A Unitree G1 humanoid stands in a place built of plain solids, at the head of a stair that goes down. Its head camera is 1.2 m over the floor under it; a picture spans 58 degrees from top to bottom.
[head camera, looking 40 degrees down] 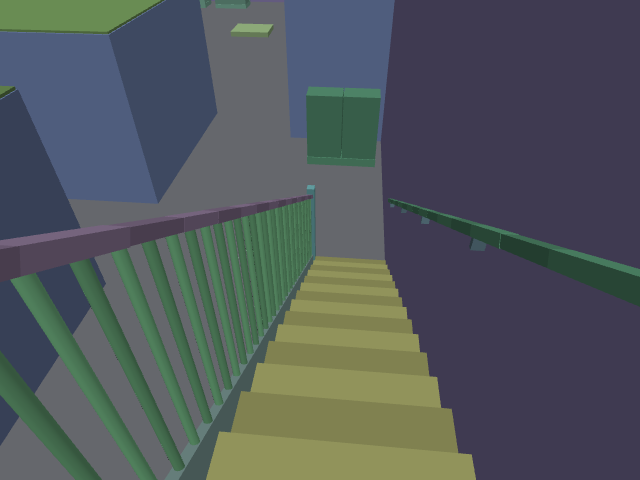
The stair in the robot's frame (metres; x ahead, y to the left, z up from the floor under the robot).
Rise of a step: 0.17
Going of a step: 0.26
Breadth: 0.90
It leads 5 degrees to the right of straight ahead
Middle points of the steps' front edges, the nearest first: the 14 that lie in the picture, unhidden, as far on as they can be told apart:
0.72 -0.08 -0.34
0.98 -0.10 -0.51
1.24 -0.13 -0.68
1.50 -0.15 -0.85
1.76 -0.18 -1.02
2.02 -0.20 -1.19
2.28 -0.22 -1.36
2.54 -0.25 -1.53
2.80 -0.27 -1.70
3.06 -0.30 -1.87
3.32 -0.32 -2.04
3.58 -0.34 -2.21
3.84 -0.37 -2.38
4.10 -0.39 -2.55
